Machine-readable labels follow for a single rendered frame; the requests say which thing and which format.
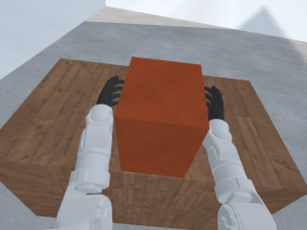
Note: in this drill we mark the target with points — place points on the robot left forearm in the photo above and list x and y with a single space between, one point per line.
91 174

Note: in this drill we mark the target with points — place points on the robot right upper arm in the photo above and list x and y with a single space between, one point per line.
244 216

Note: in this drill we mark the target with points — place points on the carton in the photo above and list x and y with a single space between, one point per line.
161 118

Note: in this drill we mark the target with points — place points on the pedestal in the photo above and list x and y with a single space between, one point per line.
39 147

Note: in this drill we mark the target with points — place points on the robot left upper arm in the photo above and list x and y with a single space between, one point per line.
85 212

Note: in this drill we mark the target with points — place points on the right robot hand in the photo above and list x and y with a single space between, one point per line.
216 105

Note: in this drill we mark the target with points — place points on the robot right forearm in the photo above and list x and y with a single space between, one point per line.
232 184

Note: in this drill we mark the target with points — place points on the left robot hand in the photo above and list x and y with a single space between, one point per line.
106 95

